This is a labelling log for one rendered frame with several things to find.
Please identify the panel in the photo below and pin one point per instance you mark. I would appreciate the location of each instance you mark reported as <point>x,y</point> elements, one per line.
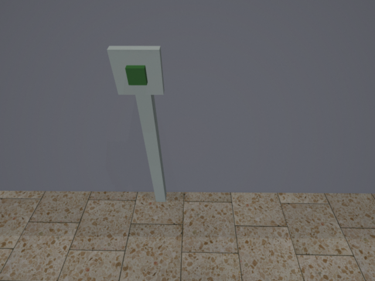
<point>150,57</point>

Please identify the button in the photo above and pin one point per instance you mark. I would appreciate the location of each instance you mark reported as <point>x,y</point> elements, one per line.
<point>136,75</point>

